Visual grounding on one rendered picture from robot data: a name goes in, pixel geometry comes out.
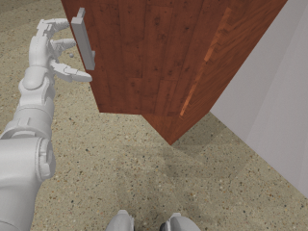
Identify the left robot forearm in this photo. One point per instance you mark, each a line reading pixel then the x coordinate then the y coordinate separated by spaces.
pixel 35 110

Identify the robot left hand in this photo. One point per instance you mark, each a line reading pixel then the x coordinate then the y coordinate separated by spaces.
pixel 43 51

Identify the left robot shin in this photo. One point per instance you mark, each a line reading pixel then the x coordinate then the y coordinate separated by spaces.
pixel 122 212

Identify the robot left upper arm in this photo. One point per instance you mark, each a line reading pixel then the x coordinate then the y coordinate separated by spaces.
pixel 24 164

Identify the handle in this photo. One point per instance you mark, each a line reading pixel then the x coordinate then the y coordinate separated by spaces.
pixel 80 32

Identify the robot right thigh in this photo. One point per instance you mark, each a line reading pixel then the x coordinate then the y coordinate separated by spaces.
pixel 180 223

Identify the cupboard door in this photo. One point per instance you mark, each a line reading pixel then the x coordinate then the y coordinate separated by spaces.
pixel 147 52

